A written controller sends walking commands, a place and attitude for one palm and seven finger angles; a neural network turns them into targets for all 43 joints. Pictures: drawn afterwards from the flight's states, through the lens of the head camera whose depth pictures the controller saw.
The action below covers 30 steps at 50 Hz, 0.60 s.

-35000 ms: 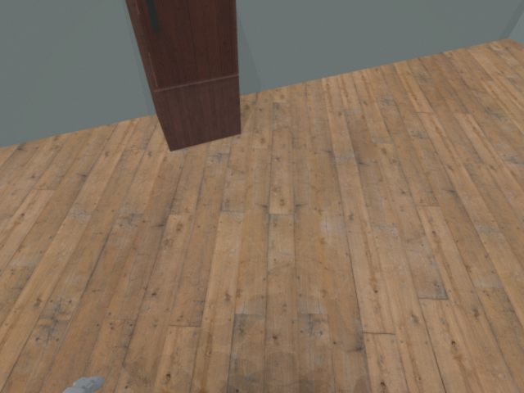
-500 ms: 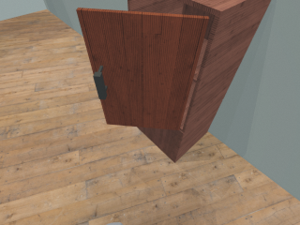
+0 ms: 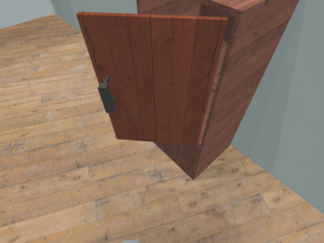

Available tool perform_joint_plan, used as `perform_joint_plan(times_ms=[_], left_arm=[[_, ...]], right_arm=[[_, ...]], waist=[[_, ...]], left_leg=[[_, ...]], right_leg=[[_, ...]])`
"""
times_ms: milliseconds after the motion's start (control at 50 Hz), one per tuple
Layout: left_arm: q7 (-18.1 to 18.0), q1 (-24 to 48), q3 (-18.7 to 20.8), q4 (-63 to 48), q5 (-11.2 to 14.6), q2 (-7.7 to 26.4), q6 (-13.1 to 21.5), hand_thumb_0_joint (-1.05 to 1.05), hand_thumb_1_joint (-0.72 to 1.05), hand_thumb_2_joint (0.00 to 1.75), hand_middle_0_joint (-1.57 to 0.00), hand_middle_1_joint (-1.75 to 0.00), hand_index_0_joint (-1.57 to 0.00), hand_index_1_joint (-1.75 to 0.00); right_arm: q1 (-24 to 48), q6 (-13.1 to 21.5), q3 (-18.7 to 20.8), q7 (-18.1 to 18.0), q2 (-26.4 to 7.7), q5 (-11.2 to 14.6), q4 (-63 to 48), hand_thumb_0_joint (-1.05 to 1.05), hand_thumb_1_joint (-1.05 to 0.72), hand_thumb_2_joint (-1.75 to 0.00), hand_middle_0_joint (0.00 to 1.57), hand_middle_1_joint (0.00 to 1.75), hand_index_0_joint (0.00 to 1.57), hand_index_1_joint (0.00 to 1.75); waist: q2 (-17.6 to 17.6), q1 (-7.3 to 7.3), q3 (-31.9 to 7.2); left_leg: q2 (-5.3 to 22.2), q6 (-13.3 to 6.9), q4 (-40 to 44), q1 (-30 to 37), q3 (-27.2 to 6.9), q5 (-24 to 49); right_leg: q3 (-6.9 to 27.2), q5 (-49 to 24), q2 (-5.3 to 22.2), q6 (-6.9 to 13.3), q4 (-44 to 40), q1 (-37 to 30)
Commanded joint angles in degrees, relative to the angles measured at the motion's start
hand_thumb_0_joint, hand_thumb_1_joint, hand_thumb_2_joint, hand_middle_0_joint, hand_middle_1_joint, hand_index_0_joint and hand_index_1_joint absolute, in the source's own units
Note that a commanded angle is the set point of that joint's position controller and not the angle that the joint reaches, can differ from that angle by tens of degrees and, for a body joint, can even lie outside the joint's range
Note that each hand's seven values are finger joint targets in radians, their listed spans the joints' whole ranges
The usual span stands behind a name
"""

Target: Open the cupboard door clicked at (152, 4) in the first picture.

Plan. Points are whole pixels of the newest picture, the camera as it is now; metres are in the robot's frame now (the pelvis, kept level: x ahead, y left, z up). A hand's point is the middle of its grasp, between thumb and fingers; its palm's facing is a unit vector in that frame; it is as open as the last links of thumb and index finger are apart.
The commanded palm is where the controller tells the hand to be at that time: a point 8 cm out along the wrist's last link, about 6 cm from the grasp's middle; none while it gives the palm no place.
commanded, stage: come to a stop and stand still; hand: left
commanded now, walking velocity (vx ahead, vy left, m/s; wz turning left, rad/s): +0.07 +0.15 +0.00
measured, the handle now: (108, 94) +0.58 +0.24 +0.00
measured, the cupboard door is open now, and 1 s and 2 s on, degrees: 42 42 42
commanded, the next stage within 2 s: look again from close up in 0.62 s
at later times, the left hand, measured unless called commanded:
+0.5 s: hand out of the picture +0.02 +0.22 -0.17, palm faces -0.03 -0.97 -0.25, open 7.4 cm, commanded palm none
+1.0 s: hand out of the picture +0.07 +0.20 -0.16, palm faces -0.05 -0.97 -0.25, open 7.4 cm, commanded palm none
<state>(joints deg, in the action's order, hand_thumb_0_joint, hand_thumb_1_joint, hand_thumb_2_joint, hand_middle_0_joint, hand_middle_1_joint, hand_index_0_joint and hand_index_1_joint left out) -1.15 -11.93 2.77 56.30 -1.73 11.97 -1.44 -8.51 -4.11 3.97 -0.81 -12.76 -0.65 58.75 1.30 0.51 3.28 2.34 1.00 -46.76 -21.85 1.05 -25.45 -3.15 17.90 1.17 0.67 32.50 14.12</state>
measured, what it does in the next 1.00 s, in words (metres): steps on the spot: left foot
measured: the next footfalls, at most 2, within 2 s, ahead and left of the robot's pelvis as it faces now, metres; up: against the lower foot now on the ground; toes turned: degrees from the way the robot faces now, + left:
left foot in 0.14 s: +0.02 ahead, +0.12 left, +0.00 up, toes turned +2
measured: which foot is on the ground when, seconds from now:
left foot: up 0.00-0.12, down 0.14-1.00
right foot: down 0.00-1.00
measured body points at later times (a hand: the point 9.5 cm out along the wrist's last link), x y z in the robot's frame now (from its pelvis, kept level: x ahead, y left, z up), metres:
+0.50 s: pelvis +0.00 +0.03 +0.00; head +0.02 +0.02 +0.45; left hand +0.03 +0.27 -0.15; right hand +0.01 -0.20 -0.16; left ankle -0.02 +0.11 -0.73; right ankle +0.00 -0.11 -0.73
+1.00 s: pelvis +0.01 +0.00 +0.01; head +0.03 +0.00 +0.46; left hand +0.07 +0.25 -0.14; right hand +0.05 -0.25 -0.15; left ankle -0.02 +0.11 -0.73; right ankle +0.00 -0.11 -0.73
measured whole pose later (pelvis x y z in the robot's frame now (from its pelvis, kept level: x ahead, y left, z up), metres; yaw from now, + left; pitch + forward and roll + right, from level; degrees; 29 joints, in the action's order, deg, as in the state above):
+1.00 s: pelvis +0.01 +0.00 +0.01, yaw -2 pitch -1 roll +1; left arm -1.0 -10.5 -0.3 62.0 -0.9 12.2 0.9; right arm -10.9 1.3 -0.4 -1.0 -13.3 -0.8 62.6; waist 0.3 -0.1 2.7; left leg -0.3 -0.7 -23.6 -6.9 3.7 -16.0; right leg -0.8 15.4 1.4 -0.2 27.0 10.9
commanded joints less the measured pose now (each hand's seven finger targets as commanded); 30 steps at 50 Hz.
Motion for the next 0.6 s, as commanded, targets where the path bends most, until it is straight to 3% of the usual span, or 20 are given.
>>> perform_joint_plan(times_ms=[0, 40, 80, 100, 120, 140, 180, 200, 220, 240, 260, 280, 300, 340, 360, 420, 580], left_arm=[[-0.6, -0.1, 1.1, -2.5, 0.0, 8.5, 1.8, 0.0, 0.9, 0.9, -0.2, -0.3, -0.2, -0.3], [-0.5, -1.9, 1.2, -1.1, 0.4, 9.5, 2.0, 0.0, 0.9, 0.9, -0.2, -0.3, -0.2, -0.3], [-0.5, -1.3, 1.0, -0.1, 1.0, 8.7, 2.1, 0.0, 0.9, 0.9, -0.2, -0.3, -0.2, -0.3], [-0.4, -1.7, 0.7, -0.1, 1.5, 7.1, 2.1, 0.0, 0.9, 0.9, -0.2, -0.3, -0.2, -0.3], [-0.3, -1.9, 0.2, 0.0, 1.6, 5.6, 1.8, 0.0, 0.9, 0.9, -0.2, -0.3, -0.2, -0.3], [-0.3, -1.4, 0.0, 0.0, 1.4, 4.9, 1.6, 0.0, 0.9, 0.9, -0.2, -0.3, -0.2, -0.3], [-0.3, -1.0, -0.2, 1.3, 1.2, 4.4, 0.8, 0.0, 0.9, 0.9, -0.2, -0.3, -0.2, -0.3], [-0.2, -1.2, -0.4, 1.9, 1.2, 4.3, 0.7, 0.0, 0.9, 0.9, -0.2, -0.3, -0.2, -0.3], [-0.2, -1.6, -0.5, 2.6, 1.2, 4.1, 0.8, 0.0, 0.9, 0.9, -0.2, -0.3, -0.2, -0.3], [-3.1, -9.6, -1.8, 5.0, 0.9, 4.2, 2.4, 0.0, 0.9, 0.9, -0.2, -0.3, -0.2, -0.3], [-2.5, -4.8, -1.5, 2.5, 1.0, 7.4, 3.1, 0.0, 0.9, 0.9, -0.2, -0.3, -0.2, -0.3], [-1.9, -2.5, -1.5, 1.0, 0.8, 7.6, 3.5, 0.0, 0.9, 0.9, -0.2, -0.3, -0.2, -0.3], [-1.5, -2.3, -1.5, 0.5, 0.7, 6.9, 3.3, 0.0, 0.9, 0.9, -0.2, -0.3, -0.2, -0.3], [-1.2, -3.2, -1.9, 0.8, 0.7, 5.1, 2.9, 0.0, 0.9, 0.9, -0.2, -0.3, -0.2, -0.3], [-1.1, -3.8, -2.1, 1.2, 0.8, 4.5, 2.8, 0.0, 0.9, 0.9, -0.2, -0.3, -0.2, -0.3], [-0.9, -3.5, -2.0, 1.6, 0.9, 4.9, 2.6, 0.0, 0.9, 0.9, -0.2, -0.3, -0.2, -0.3], [-0.7, -3.2, -1.7, 2.7, 0.9, 6.3, 2.6, 0.0, 0.9, 0.9, -0.2, -0.3, -0.2, -0.3]], right_arm=[[-2.5, 2.2, -0.2, 0.4, -2.0, 0.1, -2.5, 0.0, -0.9, -0.9, 0.2, 0.3, 0.2, 0.3], [-4.0, 2.7, -0.7, 0.2, -1.7, 0.2, -1.8, 0.0, -0.9, -0.9, 0.2, 0.3, 0.2, 0.3], [-6.7, 3.5, -1.1, -0.1, -1.4, 0.2, -0.1, 0.0, -0.9, -0.9, 0.2, 0.3, 0.2, 0.3], [-7.3, 4.1, -1.2, -0.3, -3.1, -0.1, 0.1, 0.0, -0.9, -0.9, 0.2, 0.3, 0.2, 0.3], [-6.1, 4.5, -1.4, -0.5, -4.9, -0.4, -0.1, 0.0, -0.9, -0.9, 0.2, 0.3, 0.2, 0.3], [-5.7, 4.4, -1.6, -0.6, -5.7, -0.5, -0.4, 0.0, -0.9, -0.9, 0.2, 0.3, 0.2, 0.3], [-4.8, 4.8, -2.0, -0.9, -4.7, -0.4, 0.6, 0.0, -0.9, -0.9, 0.2, 0.3, 0.2, 0.3], [-5.1, 4.9, -2.2, -0.9, -4.6, -0.3, 1.1, 0.0, -0.9, -0.9, 0.2, 0.3, 0.2, 0.3], [-5.6, 4.9, -2.3, -1.1, -4.4, -0.3, 1.3, 0.0, -0.9, -0.9, 0.2, 0.3, 0.2, 0.3], [0.3, 5.8, -2.4, -0.5, -4.7, 0.7, -3.2, 0.0, -0.9, -0.9, 0.2, 0.3, 0.2, 0.3], [-6.2, 5.2, -2.7, -0.2, -1.8, 0.0, -3.9, 0.0, -0.9, -0.9, 0.2, 0.3, 0.2, 0.3], [-7.8, 5.0, -3.0, 0.3, -1.6, -0.6, -3.8, 0.0, -0.9, -0.9, 0.2, 0.3, 0.2, 0.3], [-9.2, 5.4, -2.9, 0.3, -2.5, -0.6, -4.4, 0.0, -0.9, -0.9, 0.2, 0.3, 0.2, 0.3], [-9.4, 6.0, -2.9, -0.1, -3.6, -0.4, -4.9, 0.0, -0.9, -0.9, 0.2, 0.3, 0.2, 0.3], [-9.4, 6.1, -2.9, -0.3, -4.1, -0.3, -5.1, 0.0, -0.9, -0.9, 0.2, 0.3, 0.2, 0.3], [-9.1, 6.3, -2.9, -0.6, -5.4, -0.3, -4.8, 0.0, -0.9, -0.9, 0.2, 0.3, 0.2, 0.3], [-8.5, 6.7, -2.9, -0.7, -6.3, -0.2, -2.2, 0.0, -0.9, -0.9, 0.2, 0.3, 0.2, 0.3]], waist=[[-11.5, 0.09, -0.7], [-9.5, 0.44, -3.4], [-7.7, -0.45, -4.2], [-2.5, -0.08, -4.8], [1.3, 1.03, -4.9], [-0.8, 1.22, -4.3], [5.2, 1.56, -2.1], [5.9, 1.44, -1.6], [5.4, 1.44, -2.0], [6.6, 3.43, 0.8], [7.4, -1.3, -3.6], [6.1, -0.86, -3.2], [5.4, -1.38, -3.9], [3.5, -0.69, -3.7], [1.4, -0.45, -2.9], [0.2, -0.36, 0.0], [-2.0, -0.35, 0.1]], left_leg=[[-0.9, 0.5, 1.3, 1.2, -0.4, -1.5], [-1.6, 0.9, 12.6, 4.2, 0.9, 1.5], [-1.4, 0.5, 24.5, 11.3, 0.3, 12.5], [2.4, -0.9, 26.1, 14.4, -3.5, 20.9], [6.3, -2.6, 25.6, 12.4, -6.5, 25.6], [7.4, -3.4, 26.1, 8.7, -7.3, 23.0], [6.0, -3.3, 28.9, 7.1, -7.0, 22.4], [5.9, -3.1, 29.8, 6.7, -6.9, 21.2], [5.6, -3.0, 30.0, 7.1, -6.4, 20.6], [4.7, -1.2, 17.1, 8.9, -1.1, 24.4], [1.5, -0.9, 19.8, 9.0, -2.3, 14.0], [1.7, -1.2, 20.8, 8.4, -2.3, 12.1], [2.9, -2.0, 22.3, 7.6, -4.3, 13.3], [4.6, -3.6, 24.0, 7.4, -6.4, 19.1], [4.8, -3.9, 24.5, 7.3, -6.4, 19.9], [4.4, -4.2, 26.4, 6.7, -6.4, 19.0], [4.1, -4.3, 27.9, 9.5, -4.8, 18.7]], right_leg=[[13.7, -20.1, 14.5, 9.2, -15.8, -1.2], [13.3, -26.0, 14.1, 8.6, -12.6, -6.7], [11.4, -24.4, 11.9, 5.5, -9.5, -5.3], [9.0, -19.8, 8.9, 3.1, -7.7, -3.0], [6.7, -14.6, 6.1, 1.2, -8.2, -3.5], [5.4, -9.8, 4.8, 0.4, -9.2, -5.6], [4.4, -7.8, 4.0, 0.2, -8.5, -6.6], [4.0, -7.3, 3.9, 0.1, -8.6, -6.9], [4.0, -7.8, 3.9, 0.1, -9.0, -7.4], [7.4, -20.4, 7.7, 1.1, -9.5, -1.7], [10.1, -11.3, 9.0, 3.2, -8.3, -1.8], [8.7, -6.0, 7.3, 3.2, -7.4, -0.9], [6.9, -3.0, 5.6, 2.6, -6.0, -0.7], [4.1, -4.8, 3.4, 1.5, -4.1, -1.9], [3.8, -5.2, 3.2, 1.2, -4.3, -2.1], [4.4, -5.6, 3.1, 1.1, -4.5, -1.7], [5.3, -8.6, 3.9, 1.0, -5.9, -2.3]])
